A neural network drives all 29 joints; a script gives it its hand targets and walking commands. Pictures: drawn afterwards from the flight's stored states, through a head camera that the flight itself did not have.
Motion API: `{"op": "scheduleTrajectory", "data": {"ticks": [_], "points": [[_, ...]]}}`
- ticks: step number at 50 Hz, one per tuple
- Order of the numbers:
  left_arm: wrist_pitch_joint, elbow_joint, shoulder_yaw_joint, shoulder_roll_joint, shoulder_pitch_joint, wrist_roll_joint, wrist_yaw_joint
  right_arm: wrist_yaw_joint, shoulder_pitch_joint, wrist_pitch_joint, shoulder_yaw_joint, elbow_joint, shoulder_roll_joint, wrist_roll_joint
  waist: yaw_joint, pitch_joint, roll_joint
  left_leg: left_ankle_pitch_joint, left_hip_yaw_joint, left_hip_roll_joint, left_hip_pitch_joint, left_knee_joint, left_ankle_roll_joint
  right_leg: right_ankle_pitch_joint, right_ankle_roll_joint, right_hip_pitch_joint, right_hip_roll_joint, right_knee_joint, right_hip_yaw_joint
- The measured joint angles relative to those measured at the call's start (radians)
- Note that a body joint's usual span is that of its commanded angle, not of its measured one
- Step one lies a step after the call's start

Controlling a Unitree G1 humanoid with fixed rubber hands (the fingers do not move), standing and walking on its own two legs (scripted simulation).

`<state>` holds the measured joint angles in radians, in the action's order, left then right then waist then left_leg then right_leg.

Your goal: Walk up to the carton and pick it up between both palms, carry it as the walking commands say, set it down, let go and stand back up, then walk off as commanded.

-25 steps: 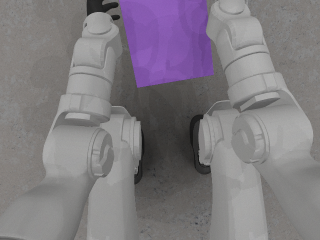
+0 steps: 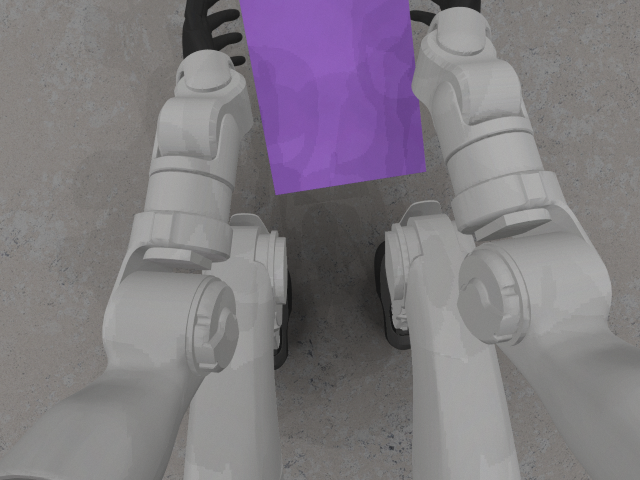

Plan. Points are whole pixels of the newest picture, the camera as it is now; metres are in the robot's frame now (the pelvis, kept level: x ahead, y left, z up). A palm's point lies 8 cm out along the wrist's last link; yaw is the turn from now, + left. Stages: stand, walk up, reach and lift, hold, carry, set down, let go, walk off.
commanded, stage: reach and lift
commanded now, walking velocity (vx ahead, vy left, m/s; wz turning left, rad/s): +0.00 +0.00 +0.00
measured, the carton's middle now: (333, 57) +0.55 -0.01 -0.17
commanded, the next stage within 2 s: none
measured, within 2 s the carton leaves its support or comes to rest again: neither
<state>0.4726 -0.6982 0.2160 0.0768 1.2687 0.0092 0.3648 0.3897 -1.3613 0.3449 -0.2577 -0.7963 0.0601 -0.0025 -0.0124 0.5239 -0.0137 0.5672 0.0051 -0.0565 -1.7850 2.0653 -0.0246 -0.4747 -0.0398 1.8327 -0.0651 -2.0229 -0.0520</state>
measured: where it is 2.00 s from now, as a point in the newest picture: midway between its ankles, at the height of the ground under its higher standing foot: (335, 323)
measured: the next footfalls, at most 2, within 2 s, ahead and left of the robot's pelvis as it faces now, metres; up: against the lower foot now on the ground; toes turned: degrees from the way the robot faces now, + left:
none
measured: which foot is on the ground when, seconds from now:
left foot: down 0.00-1.00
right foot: down 0.00-1.00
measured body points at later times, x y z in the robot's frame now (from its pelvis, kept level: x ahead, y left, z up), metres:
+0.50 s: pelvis -0.01 +0.00 +0.05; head +0.28 -0.01 +0.39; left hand +0.51 +0.11 -0.02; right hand +0.53 -0.13 +0.00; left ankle +0.15 +0.12 -0.39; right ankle +0.17 -0.12 -0.39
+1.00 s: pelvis -0.01 +0.00 +0.11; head +0.25 +0.00 +0.47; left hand +0.49 +0.12 +0.06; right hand +0.51 -0.12 +0.07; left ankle +0.15 +0.12 -0.39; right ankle +0.17 -0.12 -0.39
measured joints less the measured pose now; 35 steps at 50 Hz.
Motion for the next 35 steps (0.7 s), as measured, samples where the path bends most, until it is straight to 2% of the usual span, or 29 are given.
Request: {"op": "scheduleTrajectory", "data": {"ticks": [35], "points": [[0.037, 0.037, 0.017, -0.038, -0.083, -0.030, 0.001, 0.001, 0.072, 0.039, 0.000, 0.009, -0.026, -0.011, 0.009, -0.001, 0.004, -0.038, 0.019, 0.000, 0.303, -0.239, 0.000, 0.041, 0.000, -0.308, -0.009, 0.248, 0.000]]}}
